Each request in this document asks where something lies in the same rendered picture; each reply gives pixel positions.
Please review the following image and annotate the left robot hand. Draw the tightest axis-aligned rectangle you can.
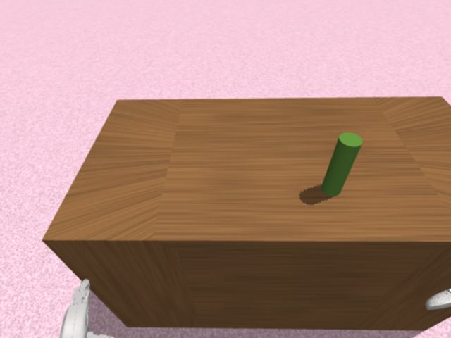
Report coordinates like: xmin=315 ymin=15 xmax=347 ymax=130
xmin=60 ymin=279 xmax=115 ymax=338

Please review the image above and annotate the right robot hand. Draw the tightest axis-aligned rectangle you can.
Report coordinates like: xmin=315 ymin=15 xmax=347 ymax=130
xmin=426 ymin=289 xmax=451 ymax=310

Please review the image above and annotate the can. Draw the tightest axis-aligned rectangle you can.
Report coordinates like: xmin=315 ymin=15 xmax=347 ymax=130
xmin=321 ymin=132 xmax=363 ymax=196

